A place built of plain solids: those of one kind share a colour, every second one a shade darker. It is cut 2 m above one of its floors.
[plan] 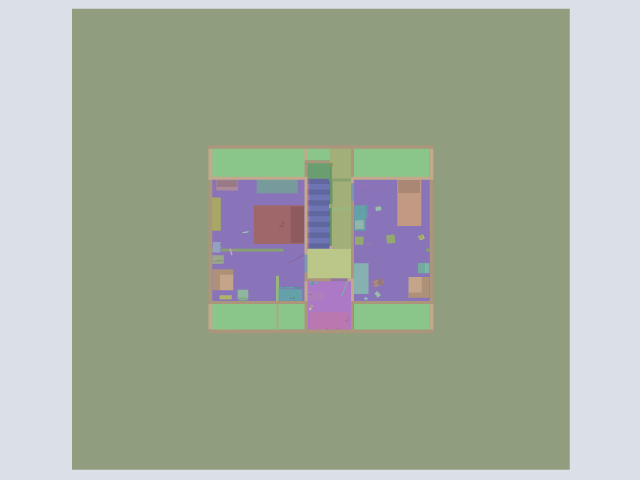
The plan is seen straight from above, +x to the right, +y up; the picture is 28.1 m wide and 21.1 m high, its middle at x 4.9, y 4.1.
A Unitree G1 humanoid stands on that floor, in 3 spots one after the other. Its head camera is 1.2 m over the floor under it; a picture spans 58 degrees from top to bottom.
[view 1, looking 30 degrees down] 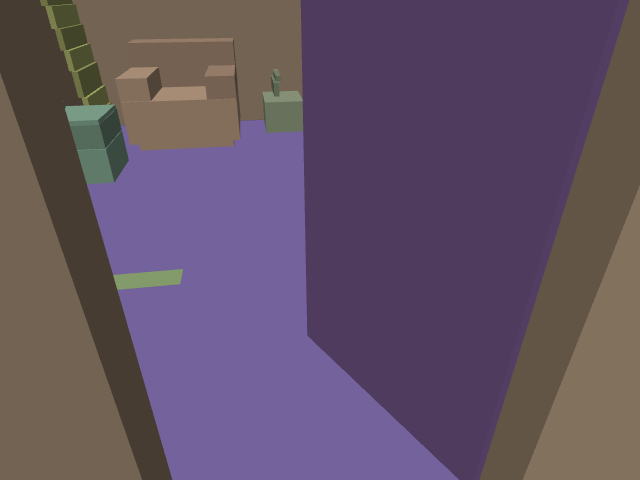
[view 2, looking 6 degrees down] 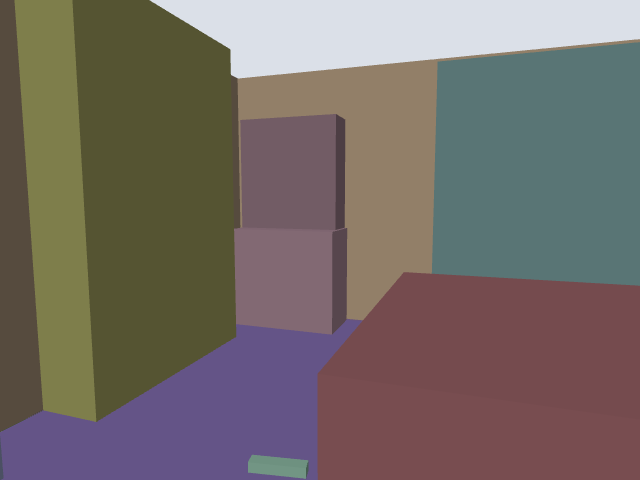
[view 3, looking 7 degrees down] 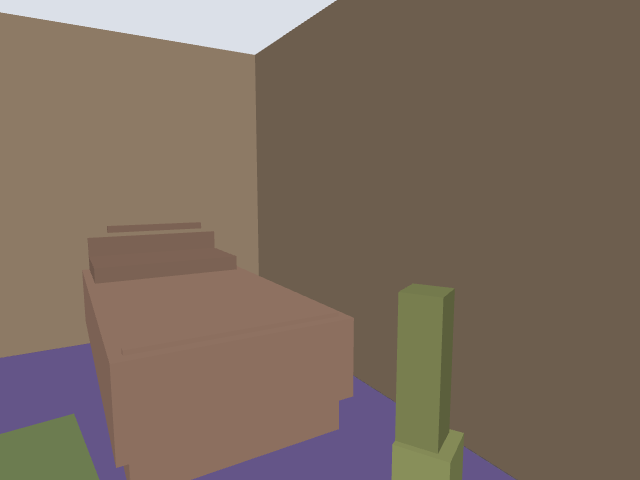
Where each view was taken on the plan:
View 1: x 4.84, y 2.92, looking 171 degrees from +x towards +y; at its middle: leaf_bedroom_door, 1.43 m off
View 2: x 2.38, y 2.83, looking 109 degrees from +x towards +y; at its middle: tall_cupboard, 3.67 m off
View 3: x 8.18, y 3.08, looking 59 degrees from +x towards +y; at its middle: wall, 3.02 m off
